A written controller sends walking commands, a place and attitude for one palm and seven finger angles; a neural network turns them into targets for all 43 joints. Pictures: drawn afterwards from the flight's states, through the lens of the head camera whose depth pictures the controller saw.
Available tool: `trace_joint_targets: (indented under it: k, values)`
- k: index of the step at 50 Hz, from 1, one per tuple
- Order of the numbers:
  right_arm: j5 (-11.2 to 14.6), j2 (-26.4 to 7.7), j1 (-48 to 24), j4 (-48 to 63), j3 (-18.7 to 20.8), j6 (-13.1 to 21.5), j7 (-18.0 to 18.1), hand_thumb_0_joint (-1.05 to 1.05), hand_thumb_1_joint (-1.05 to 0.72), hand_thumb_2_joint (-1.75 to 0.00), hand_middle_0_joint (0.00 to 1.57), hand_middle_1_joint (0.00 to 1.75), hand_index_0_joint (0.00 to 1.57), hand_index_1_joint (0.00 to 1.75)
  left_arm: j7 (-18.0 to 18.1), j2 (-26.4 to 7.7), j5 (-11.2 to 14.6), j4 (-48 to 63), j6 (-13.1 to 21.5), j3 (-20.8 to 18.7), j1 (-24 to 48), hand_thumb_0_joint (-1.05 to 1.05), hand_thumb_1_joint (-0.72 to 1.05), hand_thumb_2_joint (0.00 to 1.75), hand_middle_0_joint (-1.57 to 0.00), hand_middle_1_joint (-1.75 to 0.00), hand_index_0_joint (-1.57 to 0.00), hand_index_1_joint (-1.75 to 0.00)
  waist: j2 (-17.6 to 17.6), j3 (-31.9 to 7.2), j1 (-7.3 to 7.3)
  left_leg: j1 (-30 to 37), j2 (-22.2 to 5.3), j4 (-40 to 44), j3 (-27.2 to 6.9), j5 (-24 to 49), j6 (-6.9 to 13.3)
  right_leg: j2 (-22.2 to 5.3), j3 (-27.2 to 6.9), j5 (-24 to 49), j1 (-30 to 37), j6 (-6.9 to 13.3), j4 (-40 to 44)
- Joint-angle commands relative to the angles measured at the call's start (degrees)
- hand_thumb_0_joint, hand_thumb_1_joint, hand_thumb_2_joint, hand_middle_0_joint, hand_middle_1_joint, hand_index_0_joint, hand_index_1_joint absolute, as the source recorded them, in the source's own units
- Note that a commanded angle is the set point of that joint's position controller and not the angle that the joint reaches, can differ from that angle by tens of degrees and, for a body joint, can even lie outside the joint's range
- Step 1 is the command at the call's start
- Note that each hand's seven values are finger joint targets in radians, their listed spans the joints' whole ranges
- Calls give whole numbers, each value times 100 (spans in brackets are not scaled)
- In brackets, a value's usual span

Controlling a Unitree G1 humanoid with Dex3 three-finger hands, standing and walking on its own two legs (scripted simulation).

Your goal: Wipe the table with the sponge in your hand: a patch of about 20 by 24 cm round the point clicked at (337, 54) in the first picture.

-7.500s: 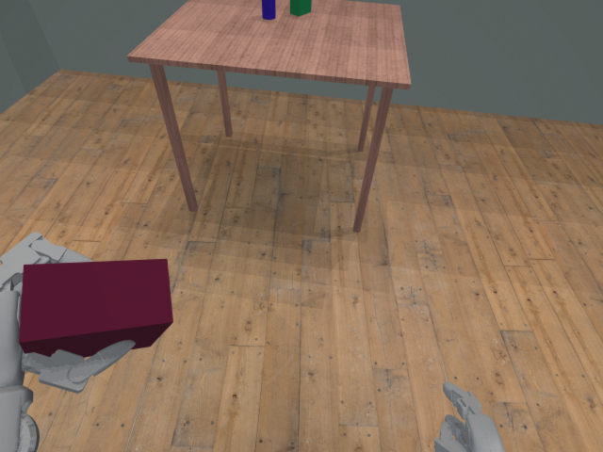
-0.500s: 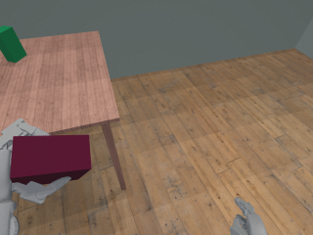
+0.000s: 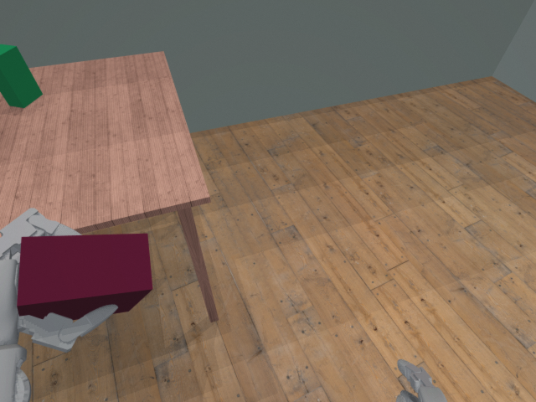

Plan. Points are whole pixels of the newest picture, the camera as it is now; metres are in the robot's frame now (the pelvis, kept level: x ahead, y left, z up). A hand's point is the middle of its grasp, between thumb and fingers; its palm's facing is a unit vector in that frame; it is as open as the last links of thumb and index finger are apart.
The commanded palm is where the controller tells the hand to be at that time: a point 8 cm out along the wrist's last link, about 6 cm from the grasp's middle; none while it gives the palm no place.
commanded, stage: come to a stop and stand still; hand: left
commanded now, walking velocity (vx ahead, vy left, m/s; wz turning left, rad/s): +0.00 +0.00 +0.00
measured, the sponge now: (102, 279) +0.22 +0.21 +0.14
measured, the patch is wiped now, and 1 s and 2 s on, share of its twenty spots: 0.00 0.00 0.00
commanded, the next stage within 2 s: look again from close up in 0.72 s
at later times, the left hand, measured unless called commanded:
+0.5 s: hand (70, 253) +0.24 +0.25 +0.16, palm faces +0.40 -0.83 -0.39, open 10.2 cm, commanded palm +0.19 +0.29 +0.18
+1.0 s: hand (36, 232) +0.26 +0.29 +0.17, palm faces +0.47 -0.80 -0.38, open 10.2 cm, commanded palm +0.18 +0.29 +0.18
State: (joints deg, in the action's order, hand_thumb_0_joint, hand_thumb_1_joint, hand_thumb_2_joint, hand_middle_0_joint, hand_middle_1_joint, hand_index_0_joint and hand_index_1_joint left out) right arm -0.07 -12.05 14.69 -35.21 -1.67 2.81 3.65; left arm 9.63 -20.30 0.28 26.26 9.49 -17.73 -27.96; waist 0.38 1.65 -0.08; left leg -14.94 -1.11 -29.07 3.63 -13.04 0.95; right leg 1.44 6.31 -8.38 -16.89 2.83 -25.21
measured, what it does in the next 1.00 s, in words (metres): stands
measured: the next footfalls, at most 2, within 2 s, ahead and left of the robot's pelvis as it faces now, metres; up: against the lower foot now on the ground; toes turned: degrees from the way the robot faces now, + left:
left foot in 1.82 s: +0.19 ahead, +0.20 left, +0.00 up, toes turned -4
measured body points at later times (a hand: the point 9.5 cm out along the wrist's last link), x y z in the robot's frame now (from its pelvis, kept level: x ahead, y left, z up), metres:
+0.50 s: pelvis +0.03 +0.01 +0.00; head +0.05 +0.01 +0.45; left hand +0.22 +0.29 +0.18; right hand +0.21 -0.21 -0.08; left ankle +0.03 +0.11 -0.74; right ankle +0.07 -0.08 -0.74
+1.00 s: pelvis +0.02 +0.01 +0.00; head +0.05 +0.02 +0.45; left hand +0.23 +0.33 +0.19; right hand +0.18 -0.23 -0.08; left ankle +0.03 +0.11 -0.74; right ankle +0.07 -0.08 -0.74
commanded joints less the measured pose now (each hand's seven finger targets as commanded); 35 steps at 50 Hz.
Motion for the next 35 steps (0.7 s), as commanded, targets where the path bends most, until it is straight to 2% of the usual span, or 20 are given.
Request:
trace_joint_targets:
  k: [1,3,6,9,13,16,20,21,26,35]
  values:
    - [-13,-626,-632,921,247,346,52,0,-90,-90,20,30,20,30,98,-971,47,1301,389,-691,466,0,10,130,-120,-160,-120,-160,98,-457,11,-659,-497,712,-693,-888,55,-783,-1151,-1349,680,-145,670]
    - [-3,-629,-625,912,248,374,55,0,-90,-90,20,30,20,30,101,-939,50,1279,406,-684,419,0,10,130,-120,-160,-120,-160,216,-581,25,-668,-546,827,-732,-771,62,-710,-1036,-1081,835,-180,494]
    - [-7,-650,-665,927,247,397,66,0,-90,-90,20,30,20,30,93,-922,44,1428,444,-655,457,0,10,130,-120,-160,-120,-160,499,-529,46,-793,-689,1036,-882,-592,79,-562,-867,-666,992,-225,212]
    - [13,-635,-652,908,261,402,68,0,-90,-90,20,30,20,30,89,-881,61,1277,454,-662,367,0,10,130,-120,-160,-120,-160,446,-669,53,-717,-714,907,-809,-73,61,-566,-808,49,1165,-232,43]
    - [19,-633,-637,897,267,405,62,0,-90,-90,20,30,20,30,72,-844,88,1284,468,-617,396,0,10,130,-120,-160,-120,-160,418,-791,35,-497,-702,761,-754,373,4,-616,-835,470,1158,-201,-17]
    - [18,-628,-669,917,257,394,63,0,-90,-90,20,30,20,30,58,-836,100,1319,460,-585,491,0,10,130,-120,-160,-120,-160,324,-730,28,-483,-712,752,-751,450,-28,-612,-795,488,1112,-213,-36]
    - [1,-644,-684,956,264,351,57,0,-90,-90,20,30,20,30,54,-891,116,1317,459,-685,462,0,10,130,-120,-160,-120,-160,362,-848,27,-417,-694,698,-711,613,-57,-637,-783,631,1149,-194,-67]
    - [21,-615,-709,969,262,350,56,0,-90,-90,20,30,20,30,41,-825,119,1322,458,-591,430,0,10,130,-120,-160,-120,-160,321,-766,25,-398,-700,700,-732,653,-52,-628,-798,655,1107,-197,-64]
    - [27,-600,-713,998,260,287,53,0,-90,-90,20,30,20,30,49,-888,152,1307,446,-677,346,0,10,130,-120,-160,-120,-160,266,-864,2,-338,-653,545,-666,784,-78,-732,-886,918,1162,-156,-24]
    - [26,-630,-728,1041,277,223,51,0,-90,-90,20,30,20,30,64,-917,167,1348,410,-728,319,0,10,130,-120,-160,-120,-160,157,-908,-15,-333,-566,423,-610,547,-81,-850,-982,667,1094,-110,118]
